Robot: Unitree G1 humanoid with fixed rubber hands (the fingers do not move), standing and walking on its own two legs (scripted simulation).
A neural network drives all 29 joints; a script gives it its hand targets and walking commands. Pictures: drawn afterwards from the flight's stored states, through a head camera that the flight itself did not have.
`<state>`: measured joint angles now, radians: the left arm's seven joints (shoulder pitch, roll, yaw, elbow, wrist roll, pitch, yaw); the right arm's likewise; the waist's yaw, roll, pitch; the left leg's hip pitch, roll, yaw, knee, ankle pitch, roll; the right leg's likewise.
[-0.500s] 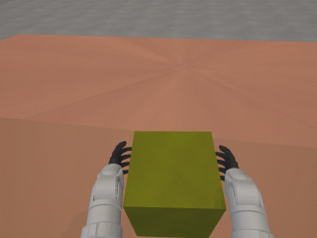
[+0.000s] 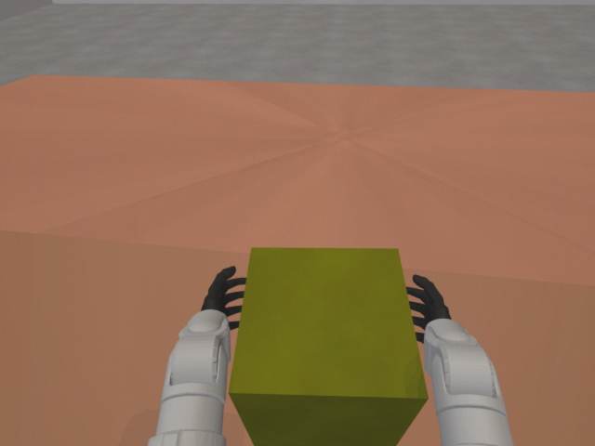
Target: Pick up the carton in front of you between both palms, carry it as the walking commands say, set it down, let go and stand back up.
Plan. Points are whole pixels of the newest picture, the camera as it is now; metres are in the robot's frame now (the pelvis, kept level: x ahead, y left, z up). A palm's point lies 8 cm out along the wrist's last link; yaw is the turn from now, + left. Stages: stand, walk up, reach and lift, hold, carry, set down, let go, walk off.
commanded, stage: hold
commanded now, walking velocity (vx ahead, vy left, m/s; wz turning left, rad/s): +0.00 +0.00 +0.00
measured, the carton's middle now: (323, 353) +0.28 +0.00 -0.03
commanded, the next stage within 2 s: carry in 0.72 s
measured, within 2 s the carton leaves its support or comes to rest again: neither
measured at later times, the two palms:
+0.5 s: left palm (216, 320) +0.28 +0.15 +0.05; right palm (441, 327) +0.28 -0.15 +0.05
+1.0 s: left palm (198, 290) +0.32 +0.18 +0.07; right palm (412, 289) +0.33 -0.12 +0.07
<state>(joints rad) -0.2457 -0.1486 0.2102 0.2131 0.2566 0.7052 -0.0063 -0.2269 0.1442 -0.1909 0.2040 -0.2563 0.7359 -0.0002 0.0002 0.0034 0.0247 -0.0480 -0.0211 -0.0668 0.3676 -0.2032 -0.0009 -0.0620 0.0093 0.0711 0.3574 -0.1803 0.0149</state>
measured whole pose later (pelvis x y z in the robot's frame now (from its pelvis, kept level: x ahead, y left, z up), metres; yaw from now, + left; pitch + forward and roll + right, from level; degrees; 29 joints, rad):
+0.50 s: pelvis -0.01 -0.01 +0.00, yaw +0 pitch -8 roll +0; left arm -0.32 -0.17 0.27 0.25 0.29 0.73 -0.03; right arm -0.30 0.16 -0.24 0.23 -0.28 0.77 0.01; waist 0.01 0.01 0.05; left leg -0.05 -0.01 -0.08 0.39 -0.20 -0.01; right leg -0.06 0.02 0.06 0.38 -0.18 0.01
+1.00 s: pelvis +0.05 +0.02 -0.01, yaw +2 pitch +2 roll +0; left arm -0.18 -0.13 0.15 -0.07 0.18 0.93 0.03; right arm -0.19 0.14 -0.13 -0.03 -0.15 0.94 -0.05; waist -0.01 -0.02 -0.16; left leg -0.23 -0.01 0.01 0.53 -0.32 0.01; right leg -0.26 -0.03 0.03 0.59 -0.38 0.01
